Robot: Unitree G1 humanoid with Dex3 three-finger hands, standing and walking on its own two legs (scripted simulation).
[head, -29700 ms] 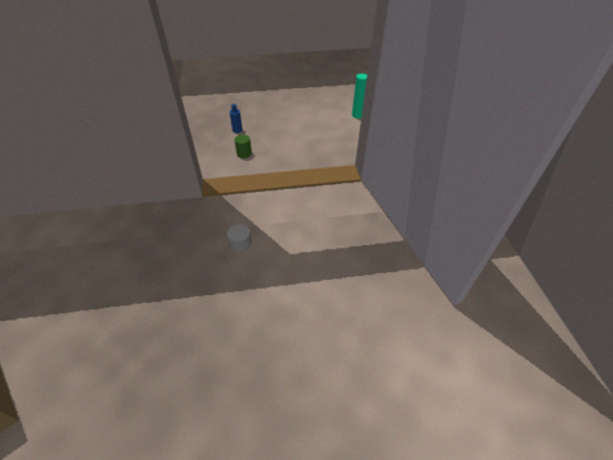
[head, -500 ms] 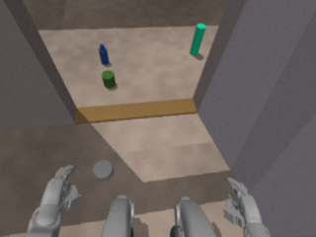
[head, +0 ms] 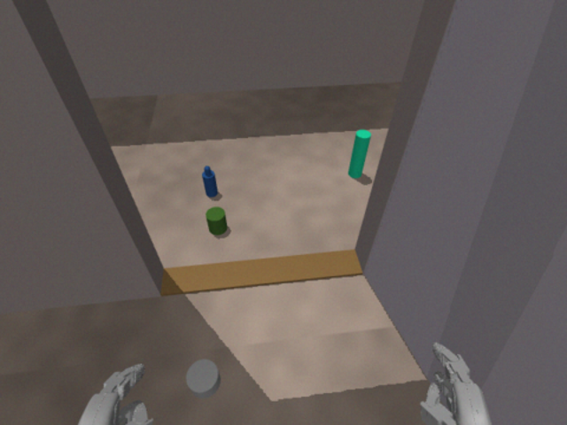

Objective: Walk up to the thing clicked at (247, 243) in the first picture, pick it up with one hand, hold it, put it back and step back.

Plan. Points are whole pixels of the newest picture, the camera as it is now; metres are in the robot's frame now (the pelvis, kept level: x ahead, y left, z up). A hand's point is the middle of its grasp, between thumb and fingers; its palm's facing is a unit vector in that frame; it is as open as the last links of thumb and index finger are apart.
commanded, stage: home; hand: left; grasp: from above
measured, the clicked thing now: (203, 378) +0.41 +0.24 -0.68
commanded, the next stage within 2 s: stand in 1.88 s
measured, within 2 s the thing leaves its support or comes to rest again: neither
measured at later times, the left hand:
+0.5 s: hand out of the picture +0.16 +0.18 -0.05, palm faces +0.05 -0.98 -0.20, open 7.4 cm
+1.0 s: hand out of the picture +0.15 +0.18 -0.05, palm faces +0.05 -0.98 -0.19, open 7.4 cm
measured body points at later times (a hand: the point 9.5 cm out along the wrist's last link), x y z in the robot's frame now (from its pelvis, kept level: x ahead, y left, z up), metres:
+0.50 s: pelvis -0.01 +0.00 +0.00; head +0.01 +0.00 +0.45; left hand +0.15 +0.23 -0.03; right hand +0.15 -0.24 -0.06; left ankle +0.01 +0.12 -0.68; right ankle -0.01 -0.13 -0.68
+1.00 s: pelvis -0.01 +0.00 +0.00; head +0.01 +0.01 +0.45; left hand +0.15 +0.23 -0.03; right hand +0.15 -0.24 -0.06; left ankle +0.01 +0.12 -0.68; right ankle -0.01 -0.13 -0.68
